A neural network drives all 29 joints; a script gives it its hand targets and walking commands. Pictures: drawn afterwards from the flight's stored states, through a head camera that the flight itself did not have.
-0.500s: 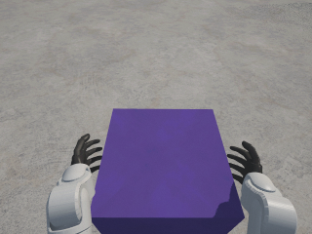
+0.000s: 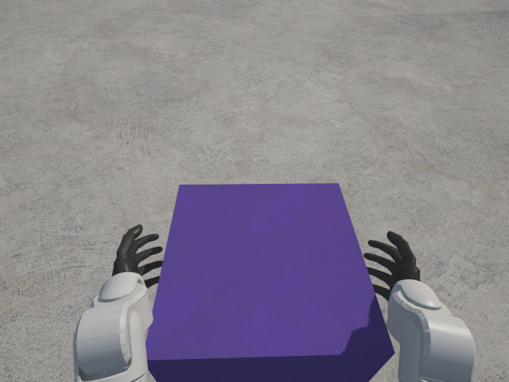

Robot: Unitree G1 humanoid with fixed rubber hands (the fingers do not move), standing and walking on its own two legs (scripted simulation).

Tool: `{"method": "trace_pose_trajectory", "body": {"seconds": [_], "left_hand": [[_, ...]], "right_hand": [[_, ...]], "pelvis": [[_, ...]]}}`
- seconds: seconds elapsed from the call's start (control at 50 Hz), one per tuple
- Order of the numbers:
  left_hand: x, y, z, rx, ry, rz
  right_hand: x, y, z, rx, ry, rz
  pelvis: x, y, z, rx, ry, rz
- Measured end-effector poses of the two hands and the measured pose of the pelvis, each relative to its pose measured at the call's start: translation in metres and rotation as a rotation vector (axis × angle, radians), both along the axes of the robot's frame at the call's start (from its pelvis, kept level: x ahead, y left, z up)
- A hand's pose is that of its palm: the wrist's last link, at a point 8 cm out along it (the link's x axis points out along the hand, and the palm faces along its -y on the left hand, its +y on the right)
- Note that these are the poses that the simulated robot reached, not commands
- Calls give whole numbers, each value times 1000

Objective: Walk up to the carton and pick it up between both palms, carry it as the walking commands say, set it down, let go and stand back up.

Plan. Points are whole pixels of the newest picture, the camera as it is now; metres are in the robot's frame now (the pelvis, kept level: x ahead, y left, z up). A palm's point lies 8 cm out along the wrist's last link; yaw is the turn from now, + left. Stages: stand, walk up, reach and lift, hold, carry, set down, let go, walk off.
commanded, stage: carry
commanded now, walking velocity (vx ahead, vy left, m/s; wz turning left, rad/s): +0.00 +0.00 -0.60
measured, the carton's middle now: (262, 276) +0.30 +0.02 +0.00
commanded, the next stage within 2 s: none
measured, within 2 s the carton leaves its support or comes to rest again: neither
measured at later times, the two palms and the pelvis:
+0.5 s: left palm (206, 245) +0.30 +0.10 +0.08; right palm (469, 322) +0.21 -0.25 +0.08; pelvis +0.01 -0.02 -0.01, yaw -15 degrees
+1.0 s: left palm (283, 221) +0.34 -0.01 +0.10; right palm out of the picture +0.14 -0.31 +0.10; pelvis +0.03 -0.04 +0.00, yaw -33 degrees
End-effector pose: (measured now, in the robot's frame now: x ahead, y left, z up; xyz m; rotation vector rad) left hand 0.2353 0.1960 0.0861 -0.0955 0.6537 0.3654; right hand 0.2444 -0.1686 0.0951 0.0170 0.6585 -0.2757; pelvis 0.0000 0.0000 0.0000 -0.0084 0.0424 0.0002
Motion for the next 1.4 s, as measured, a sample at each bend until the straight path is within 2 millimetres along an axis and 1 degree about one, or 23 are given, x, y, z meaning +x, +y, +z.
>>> {"method": "trace_pose_trajectory", "body": {"seconds": [0.08, 0.16, 0.26, 0.32, 0.38, 0.44, 0.48, 0.52, 0.58, 0.64, 0.7, 0.76, 0.82, 0.92, 0.98, 1.04, 1.08, 1.14, 1.22, 1.28, 1.34, 1.4], "left_hand": [[9, -13, -1, 10, 10, -38], [20, -28, -6, 4, 27, -92], [33, -39, -11, -8, 35, -150], [41, -43, -10, -6, 27, -179], [50, -53, -5, -1, 33, -208], [57, -70, -1, 6, 29, -239], [63, -85, 0, 9, 5, -255], [68, -100, -3, 15, -10, -285], [72, -117, -11, 22, 24, -332], [75, -126, -19, 15, 63, -373], [81, -130, -22, -4, 64, -412], [89, -134, -22, -27, 44, -440], [96, -143, -16, -29, 43, -475], [102, -172, 2, -17, 28, -537], [105, -197, 12, -16, -18, -582], [106, -224, 13, -14, -59, -631], [104, -238, 9, 1, -39, -665], [98, -250, 0, 16, 19, -705], [95, -258, -7, 14, 51, -755], [97, -261, -8, 3, 46, -786], [102, -262, -9, -20, 36, -810], [106, -265, -6, -29, 31, -834]], "right_hand": [[-6, -13, -6, 9, 11, -44], [-14, -27, -10, 13, 28, -98], [-22, -36, -7, 8, 35, -154], [-25, -39, -8, 21, 25, -175], [-30, -47, -9, 31, 33, -204], [-33, -61, -9, 33, 29, -239], [-35, -74, -10, 28, 7, -260], [-37, -87, -13, 23, -9, -293], [-45, -100, -18, 27, 22, -344], [-57, -105, -20, 38, 58, -380], [-64, -104, -18, 32, 56, -412], [-68, -103, -12, 6, 39, -436], [-75, -106, -7, 4, 37, -472], [-91, -122, 2, 12, 25, -545], [-102, -139, 7, 8, -18, -589], [-114, -157, 3, 2, -58, -636], [-125, -165, -2, 17, -38, -672], [-142, -167, -10, 55, 12, -712], [-159, -164, -11, 65, 38, -757], [-165, -160, -8, 46, 33, -787], [-166, -154, -2, 16, 25, -810], [-169, -150, 1, 9, 19, -834]], "pelvis": [[1, -2, -3, -1, 1, -36], [2, -5, -4, -7, 8, -58], [5, -2, -3, 1, 13, -94], [8, 0, -3, -2, 18, -142], [10, -2, 0, -19, 15, -194], [12, -9, 2, -30, 13, -232], [12, -17, -4, -24, 14, -246], [11, -22, -9, -26, 18, -261], [12, -25, -8, -16, 22, -287], [14, -24, -4, -11, 26, -320], [17, -20, -4, -16, 29, -358], [22, -16, -5, -1, 19, -406], [27, -15, 0, -20, 19, -467], [28, -21, 10, -44, 12, -536], [28, -31, 8, -45, 11, -570], [25, -41, -4, -33, 12, -592], [23, -43, -4, -22, 10, -610], [21, -44, 0, -10, 3, -638], [20, -41, 3, 1, -2, -686], [23, -35, 4, 3, 3, -724], [28, -29, 3, 5, 4, -766], [34, -25, 4, -3, 5, -822]]}}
